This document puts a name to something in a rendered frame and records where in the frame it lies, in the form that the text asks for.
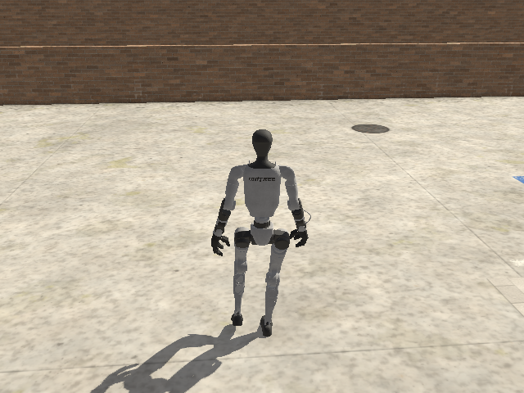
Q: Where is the robot torso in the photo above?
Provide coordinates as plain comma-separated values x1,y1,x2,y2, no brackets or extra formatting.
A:
243,161,281,246

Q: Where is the humanoid robot head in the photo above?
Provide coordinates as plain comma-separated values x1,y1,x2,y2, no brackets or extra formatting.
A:
248,129,276,169

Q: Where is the robot left hand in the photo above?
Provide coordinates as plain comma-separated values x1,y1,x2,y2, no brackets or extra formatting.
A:
211,234,230,256

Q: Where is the left robot upper arm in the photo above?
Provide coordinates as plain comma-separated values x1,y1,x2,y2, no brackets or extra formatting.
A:
223,165,245,210

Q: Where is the right robot forearm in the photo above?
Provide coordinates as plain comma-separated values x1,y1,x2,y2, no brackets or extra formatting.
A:
291,198,307,232

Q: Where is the left robot forearm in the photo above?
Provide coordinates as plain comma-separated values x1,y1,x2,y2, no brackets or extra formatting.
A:
213,198,231,237

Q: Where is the right robot upper arm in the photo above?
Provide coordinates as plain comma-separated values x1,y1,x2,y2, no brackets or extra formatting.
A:
279,165,300,210

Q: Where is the robot right hand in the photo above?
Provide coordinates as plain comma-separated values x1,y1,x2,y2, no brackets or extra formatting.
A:
290,229,308,247

